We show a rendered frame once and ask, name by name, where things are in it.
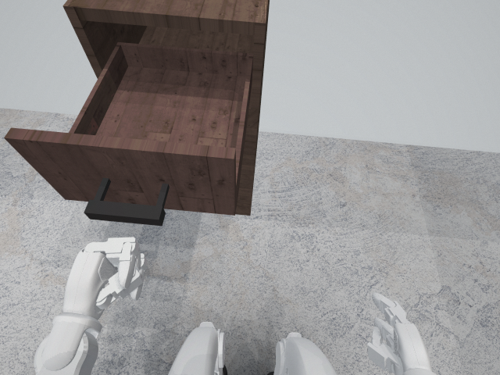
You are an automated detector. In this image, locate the handle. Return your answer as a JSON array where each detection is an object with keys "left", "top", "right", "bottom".
[{"left": 84, "top": 178, "right": 170, "bottom": 226}]

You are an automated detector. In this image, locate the drawer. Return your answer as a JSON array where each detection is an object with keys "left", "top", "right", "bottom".
[{"left": 4, "top": 42, "right": 253, "bottom": 216}]

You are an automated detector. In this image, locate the cabinet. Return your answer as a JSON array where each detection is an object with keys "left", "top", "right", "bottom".
[{"left": 63, "top": 0, "right": 270, "bottom": 216}]

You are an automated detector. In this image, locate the left robot forearm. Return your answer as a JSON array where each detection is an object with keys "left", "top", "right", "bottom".
[{"left": 34, "top": 313, "right": 102, "bottom": 375}]

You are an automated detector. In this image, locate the right robot thigh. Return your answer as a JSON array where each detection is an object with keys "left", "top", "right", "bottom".
[{"left": 276, "top": 337, "right": 337, "bottom": 375}]

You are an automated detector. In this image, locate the robot thigh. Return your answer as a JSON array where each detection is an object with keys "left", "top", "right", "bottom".
[
  {"left": 276, "top": 337, "right": 337, "bottom": 375},
  {"left": 168, "top": 327, "right": 225, "bottom": 375}
]

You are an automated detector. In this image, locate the left robot thigh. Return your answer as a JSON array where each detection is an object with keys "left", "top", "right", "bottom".
[{"left": 168, "top": 327, "right": 225, "bottom": 375}]

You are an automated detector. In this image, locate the robot left hand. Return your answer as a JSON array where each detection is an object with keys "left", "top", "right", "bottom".
[{"left": 62, "top": 237, "right": 148, "bottom": 320}]

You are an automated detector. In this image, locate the robot right hand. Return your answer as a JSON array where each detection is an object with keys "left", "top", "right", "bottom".
[{"left": 367, "top": 292, "right": 433, "bottom": 375}]

